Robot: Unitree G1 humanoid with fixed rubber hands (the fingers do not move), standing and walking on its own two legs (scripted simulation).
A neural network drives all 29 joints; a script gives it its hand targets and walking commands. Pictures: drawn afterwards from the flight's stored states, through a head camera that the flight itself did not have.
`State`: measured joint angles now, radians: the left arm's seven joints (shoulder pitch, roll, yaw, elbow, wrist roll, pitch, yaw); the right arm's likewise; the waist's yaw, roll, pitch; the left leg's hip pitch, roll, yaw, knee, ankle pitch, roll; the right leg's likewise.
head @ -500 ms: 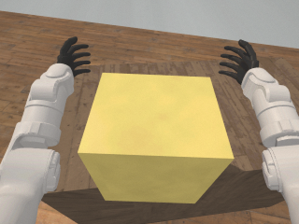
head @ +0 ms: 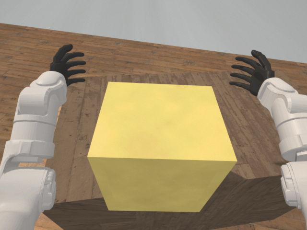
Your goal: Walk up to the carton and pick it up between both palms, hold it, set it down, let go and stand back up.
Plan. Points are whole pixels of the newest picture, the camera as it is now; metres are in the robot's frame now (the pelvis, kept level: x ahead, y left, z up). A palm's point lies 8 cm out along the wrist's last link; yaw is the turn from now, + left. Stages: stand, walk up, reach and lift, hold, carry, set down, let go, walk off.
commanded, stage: set down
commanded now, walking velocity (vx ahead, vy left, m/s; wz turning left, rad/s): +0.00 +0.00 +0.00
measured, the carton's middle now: (157, 151) +0.30 +0.01 +0.07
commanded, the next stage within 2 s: none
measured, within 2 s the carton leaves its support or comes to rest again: neither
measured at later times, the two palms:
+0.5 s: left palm (63, 116) +0.34 +0.23 +0.15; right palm (257, 123) +0.35 -0.23 +0.14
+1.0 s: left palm (65, 152) +0.28 +0.23 +0.09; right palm (256, 160) +0.29 -0.23 +0.08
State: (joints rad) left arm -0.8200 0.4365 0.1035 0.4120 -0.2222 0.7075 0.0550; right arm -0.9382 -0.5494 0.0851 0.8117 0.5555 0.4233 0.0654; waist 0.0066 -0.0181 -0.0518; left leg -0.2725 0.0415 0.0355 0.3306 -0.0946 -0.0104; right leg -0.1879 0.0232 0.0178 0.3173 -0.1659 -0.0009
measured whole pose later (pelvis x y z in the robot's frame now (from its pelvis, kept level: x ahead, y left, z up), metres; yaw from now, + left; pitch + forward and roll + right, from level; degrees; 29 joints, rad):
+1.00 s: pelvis +0.02 -0.01 +0.00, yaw -2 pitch -1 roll +1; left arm 0.04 0.23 0.15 -0.19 -0.21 0.47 0.05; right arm 0.03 -0.34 -0.06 -0.05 0.35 0.27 0.00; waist 0.03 -0.01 0.03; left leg -0.16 0.04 0.07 0.29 -0.11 -0.02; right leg -0.11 0.02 0.05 0.34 -0.21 -0.01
